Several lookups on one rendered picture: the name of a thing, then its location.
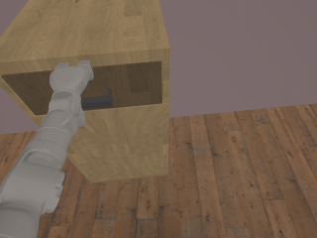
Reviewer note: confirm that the handle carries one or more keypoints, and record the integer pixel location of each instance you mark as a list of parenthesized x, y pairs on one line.
[(97, 101)]

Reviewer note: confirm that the cabinet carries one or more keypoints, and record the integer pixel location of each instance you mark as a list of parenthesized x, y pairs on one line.
[(115, 143)]

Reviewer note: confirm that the robot left forearm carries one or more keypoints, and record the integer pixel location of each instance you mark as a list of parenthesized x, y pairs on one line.
[(48, 147)]

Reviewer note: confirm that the drawer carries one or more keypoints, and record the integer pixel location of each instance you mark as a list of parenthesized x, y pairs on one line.
[(131, 84)]

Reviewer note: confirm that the robot left hand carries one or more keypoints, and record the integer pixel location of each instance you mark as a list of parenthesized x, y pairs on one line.
[(73, 77)]

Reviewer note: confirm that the left robot upper arm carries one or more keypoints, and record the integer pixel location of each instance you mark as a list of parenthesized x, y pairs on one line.
[(32, 191)]

